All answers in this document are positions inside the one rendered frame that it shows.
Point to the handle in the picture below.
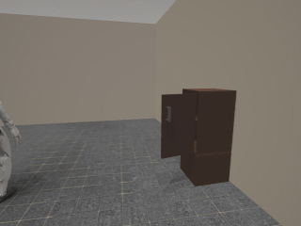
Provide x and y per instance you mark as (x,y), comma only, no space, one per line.
(168,113)

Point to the right robot hand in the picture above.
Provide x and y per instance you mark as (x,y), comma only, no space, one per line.
(14,134)

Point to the right robot shin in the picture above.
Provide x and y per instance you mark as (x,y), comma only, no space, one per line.
(5,172)

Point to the right robot forearm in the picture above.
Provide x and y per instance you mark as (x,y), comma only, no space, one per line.
(5,117)

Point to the right robot foot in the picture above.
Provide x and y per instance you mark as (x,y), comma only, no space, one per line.
(8,194)

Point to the cupboard door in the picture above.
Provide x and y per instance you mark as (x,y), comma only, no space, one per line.
(178,134)

